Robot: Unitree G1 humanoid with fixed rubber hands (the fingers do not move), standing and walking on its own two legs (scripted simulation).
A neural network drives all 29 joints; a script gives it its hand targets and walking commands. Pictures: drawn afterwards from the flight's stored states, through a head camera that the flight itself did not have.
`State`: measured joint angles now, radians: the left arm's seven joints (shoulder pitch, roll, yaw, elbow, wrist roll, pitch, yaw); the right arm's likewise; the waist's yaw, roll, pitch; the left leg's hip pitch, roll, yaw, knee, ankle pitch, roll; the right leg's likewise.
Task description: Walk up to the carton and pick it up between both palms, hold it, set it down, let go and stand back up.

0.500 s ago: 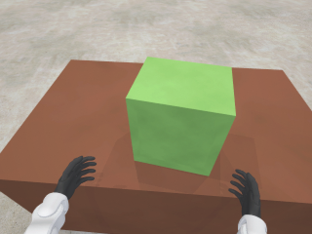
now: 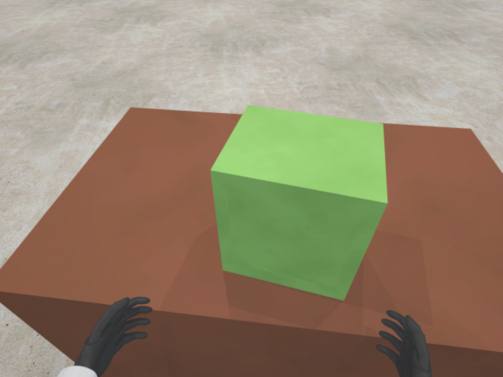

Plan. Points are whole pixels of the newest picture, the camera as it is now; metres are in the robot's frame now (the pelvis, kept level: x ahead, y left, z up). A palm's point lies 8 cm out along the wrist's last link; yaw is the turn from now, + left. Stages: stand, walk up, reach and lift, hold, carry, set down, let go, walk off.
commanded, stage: set down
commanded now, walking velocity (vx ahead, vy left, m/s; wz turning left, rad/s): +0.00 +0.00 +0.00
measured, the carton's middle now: (296, 203) +0.47 -0.06 +0.01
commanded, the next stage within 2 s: let go in 1.86 s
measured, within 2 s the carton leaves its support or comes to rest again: neither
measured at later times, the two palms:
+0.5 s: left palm (109, 356) +0.19 +0.24 -0.02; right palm out of the picture +0.16 -0.20 -0.04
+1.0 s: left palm out of the picture +0.16 +0.23 -0.04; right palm out of the picture +0.14 -0.22 -0.05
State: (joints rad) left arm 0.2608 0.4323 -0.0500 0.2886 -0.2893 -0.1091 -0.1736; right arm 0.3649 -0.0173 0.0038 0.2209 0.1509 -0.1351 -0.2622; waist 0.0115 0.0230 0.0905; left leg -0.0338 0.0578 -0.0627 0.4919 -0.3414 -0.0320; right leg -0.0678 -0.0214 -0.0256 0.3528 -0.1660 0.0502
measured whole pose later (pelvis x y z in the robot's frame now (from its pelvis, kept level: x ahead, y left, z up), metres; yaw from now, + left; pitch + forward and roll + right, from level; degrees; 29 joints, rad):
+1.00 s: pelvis +0.00 +0.00 +0.00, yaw -2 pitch -8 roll -2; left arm 0.28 0.29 -0.01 0.37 -0.13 0.02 -0.10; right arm 0.32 -0.11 -0.01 0.46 0.06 -0.20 -0.11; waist 0.01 0.03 0.12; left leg 0.03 0.06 -0.03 0.40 -0.30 -0.04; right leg -0.04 -0.02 0.01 0.31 -0.14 0.04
